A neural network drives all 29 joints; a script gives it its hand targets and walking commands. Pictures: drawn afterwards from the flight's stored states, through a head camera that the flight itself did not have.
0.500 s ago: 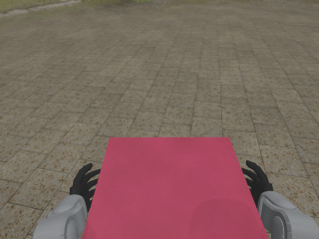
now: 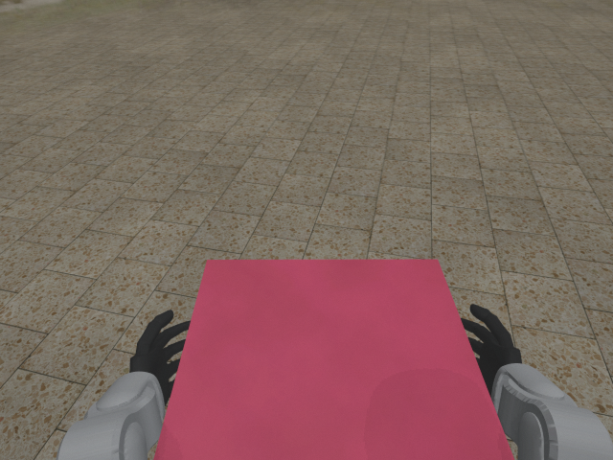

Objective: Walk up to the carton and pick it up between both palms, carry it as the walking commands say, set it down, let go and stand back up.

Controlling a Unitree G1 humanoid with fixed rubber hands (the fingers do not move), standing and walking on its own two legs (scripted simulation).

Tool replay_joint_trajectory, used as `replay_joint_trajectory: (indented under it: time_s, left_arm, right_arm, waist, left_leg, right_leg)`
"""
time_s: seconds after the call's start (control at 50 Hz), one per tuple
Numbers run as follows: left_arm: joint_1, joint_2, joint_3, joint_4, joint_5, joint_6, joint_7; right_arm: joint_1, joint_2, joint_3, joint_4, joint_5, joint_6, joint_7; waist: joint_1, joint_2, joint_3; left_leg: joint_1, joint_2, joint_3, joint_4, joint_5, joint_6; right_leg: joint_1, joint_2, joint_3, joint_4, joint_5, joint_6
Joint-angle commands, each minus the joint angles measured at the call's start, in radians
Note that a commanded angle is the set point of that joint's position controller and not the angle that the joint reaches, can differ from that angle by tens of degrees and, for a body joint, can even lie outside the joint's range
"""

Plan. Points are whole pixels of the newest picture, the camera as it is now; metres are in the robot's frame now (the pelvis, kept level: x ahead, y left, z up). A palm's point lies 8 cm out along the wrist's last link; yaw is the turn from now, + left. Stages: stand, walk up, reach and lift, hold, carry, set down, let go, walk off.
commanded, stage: carry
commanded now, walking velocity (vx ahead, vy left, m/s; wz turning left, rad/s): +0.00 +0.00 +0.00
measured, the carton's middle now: (322, 397) +0.24 +0.00 +0.01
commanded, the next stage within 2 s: none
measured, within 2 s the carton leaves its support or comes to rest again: neither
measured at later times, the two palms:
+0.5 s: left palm (173, 373) +0.25 +0.18 +0.07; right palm (493, 364) +0.25 -0.21 +0.06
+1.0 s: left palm (175, 374) +0.25 +0.18 +0.06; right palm (492, 368) +0.25 -0.21 +0.06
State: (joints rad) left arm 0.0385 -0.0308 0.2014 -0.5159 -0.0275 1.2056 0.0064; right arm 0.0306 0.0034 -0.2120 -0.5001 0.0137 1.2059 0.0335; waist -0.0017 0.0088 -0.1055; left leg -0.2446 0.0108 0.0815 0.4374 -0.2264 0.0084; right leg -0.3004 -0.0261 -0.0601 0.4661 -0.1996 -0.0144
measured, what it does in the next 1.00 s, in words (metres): stands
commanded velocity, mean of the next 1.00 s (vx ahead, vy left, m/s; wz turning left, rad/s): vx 0.00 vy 0.00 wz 0.00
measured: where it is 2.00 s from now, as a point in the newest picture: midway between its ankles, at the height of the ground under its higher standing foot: outside the picture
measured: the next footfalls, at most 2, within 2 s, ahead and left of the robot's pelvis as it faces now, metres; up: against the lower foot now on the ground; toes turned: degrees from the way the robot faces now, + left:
none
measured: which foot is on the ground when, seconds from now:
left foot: down 0.00-1.00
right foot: down 0.00-1.00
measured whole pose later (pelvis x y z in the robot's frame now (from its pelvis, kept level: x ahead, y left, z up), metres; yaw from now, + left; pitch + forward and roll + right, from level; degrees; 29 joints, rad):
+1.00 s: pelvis +0.00 -0.01 +0.00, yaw -1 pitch +3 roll +0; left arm 0.01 -0.02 0.18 -0.22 0.02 0.90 -0.01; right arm -0.01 -0.01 -0.18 -0.20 -0.03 0.91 0.05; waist 0.00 0.01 -0.11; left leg -0.27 0.04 0.09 0.46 -0.24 -0.01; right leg -0.32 -0.01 -0.06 0.47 -0.20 -0.03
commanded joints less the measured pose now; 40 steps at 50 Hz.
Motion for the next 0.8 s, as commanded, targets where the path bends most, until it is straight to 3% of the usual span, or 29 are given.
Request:
replay_joint_trajectory:
  time_s: [0.0,0.22,0.42,0.78]
  left_arm:
    - [-0.392,-0.672,-0.762,-0.105,-0.213,-0.017,-0.091]
    - [-0.446,-0.658,-0.668,0.095,-0.148,-0.188,-0.11]
    - [-0.403,-0.617,-0.661,0.081,-0.147,-0.254,-0.105]
    - [-0.382,-0.57,-0.623,0.119,-0.128,-0.296,-0.091]
  right_arm:
    - [-0.413,0.672,0.752,-0.122,0.205,-0.026,0.058]
    - [-0.47,0.654,0.656,0.088,0.143,-0.193,0.082]
    - [-0.422,0.617,0.647,0.084,0.129,-0.262,0.069]
    - [-0.402,0.565,0.608,0.115,0.107,-0.303,0.055]
  waist:
    - [-0.001,-0.024,-0.124]
    - [0.0,-0.029,-0.14]
    - [0.001,-0.023,-0.169]
    - [0.003,-0.016,-0.155]
  left_leg:
    - [0.034,0.124,-0.1,-0.075,0.048,0.014]
    - [0.031,0.122,-0.083,-0.066,0.02,0.0]
    - [0.041,0.132,-0.069,-0.038,0.083,-0.003]
    - [0.009,0.136,-0.068,-0.049,0.048,-0.004]
  right_leg:
    - [0.055,-0.124,0.102,-0.075,0.121,-0.029]
    - [0.073,-0.128,0.113,-0.089,0.138,-0.036]
    - [0.087,-0.126,0.107,-0.062,0.219,-0.039]
    - [0.075,-0.116,0.103,-0.066,0.17,-0.036]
